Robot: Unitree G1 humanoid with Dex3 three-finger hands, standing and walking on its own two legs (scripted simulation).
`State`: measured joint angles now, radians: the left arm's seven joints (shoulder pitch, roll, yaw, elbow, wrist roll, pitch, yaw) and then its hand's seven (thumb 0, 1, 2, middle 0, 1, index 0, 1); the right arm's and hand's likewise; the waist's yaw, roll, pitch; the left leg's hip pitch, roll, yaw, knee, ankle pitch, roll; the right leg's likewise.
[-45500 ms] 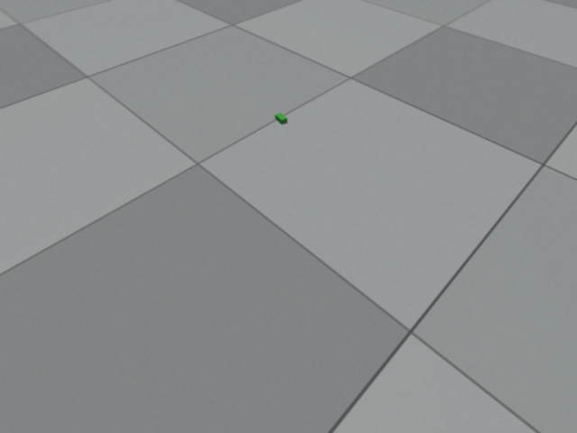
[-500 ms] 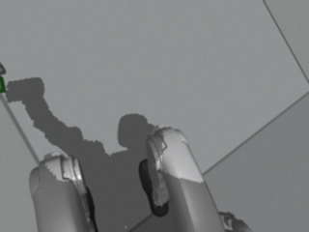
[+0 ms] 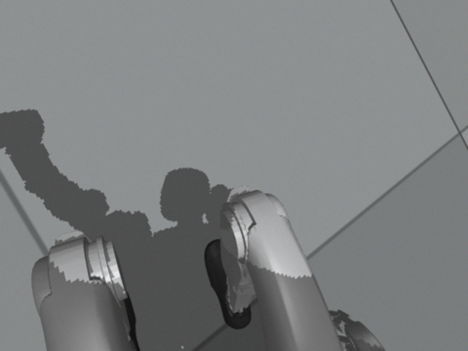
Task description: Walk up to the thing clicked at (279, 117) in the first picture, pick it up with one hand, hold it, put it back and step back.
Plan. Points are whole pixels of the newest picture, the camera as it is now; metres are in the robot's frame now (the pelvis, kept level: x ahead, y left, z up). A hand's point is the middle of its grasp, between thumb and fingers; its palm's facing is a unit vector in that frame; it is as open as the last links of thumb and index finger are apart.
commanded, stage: lower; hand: left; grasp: from above
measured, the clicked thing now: out of the picture +0.51 +0.32 -0.22
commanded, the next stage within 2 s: rest in 0.16 s
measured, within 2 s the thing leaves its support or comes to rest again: rests again in 1.06 s
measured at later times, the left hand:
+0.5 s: hand out of the picture +0.50 +0.30 -0.23, palm faces -0.47 -0.08 -0.88, open 6.8 cm
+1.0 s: hand out of the picture +0.50 +0.30 -0.26, palm faces -0.48 -0.10 -0.87, open 6.8 cm
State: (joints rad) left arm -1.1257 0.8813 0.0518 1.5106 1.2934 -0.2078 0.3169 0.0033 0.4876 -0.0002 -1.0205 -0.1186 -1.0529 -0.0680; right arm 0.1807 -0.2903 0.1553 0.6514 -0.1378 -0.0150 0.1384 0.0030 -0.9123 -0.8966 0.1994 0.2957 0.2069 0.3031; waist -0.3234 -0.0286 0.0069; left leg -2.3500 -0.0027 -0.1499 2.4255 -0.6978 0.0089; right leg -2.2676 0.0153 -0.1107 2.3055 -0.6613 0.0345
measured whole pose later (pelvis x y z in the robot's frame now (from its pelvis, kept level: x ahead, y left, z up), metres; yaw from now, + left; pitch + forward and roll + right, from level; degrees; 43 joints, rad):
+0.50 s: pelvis +0.00 +0.00 -0.01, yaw -2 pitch +33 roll -13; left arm -1.15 0.97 0.07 1.63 1.33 -0.22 0.43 0.00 0.49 0.00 -1.01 -0.13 -1.04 -0.08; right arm 0.18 -0.29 0.23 0.64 -0.17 -0.06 0.15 0.00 -0.90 -0.89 0.20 0.30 0.21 0.30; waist -0.38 -0.08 0.08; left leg -2.37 0.00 -0.18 2.48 -0.72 0.01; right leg -2.27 0.03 -0.14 2.33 -0.66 0.04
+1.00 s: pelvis +0.00 +0.00 -0.02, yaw -4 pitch +31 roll -14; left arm -1.16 1.06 0.10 1.67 1.33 -0.21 0.48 0.00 0.49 0.00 -1.01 -0.14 -1.03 -0.10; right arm 0.14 -0.34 0.29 0.59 -0.21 -0.12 0.16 0.00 -0.90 -0.89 0.20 0.30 0.21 0.30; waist -0.41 -0.13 0.16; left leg -2.37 0.01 -0.23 2.52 -0.73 0.01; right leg -2.26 0.04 -0.17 2.34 -0.65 0.05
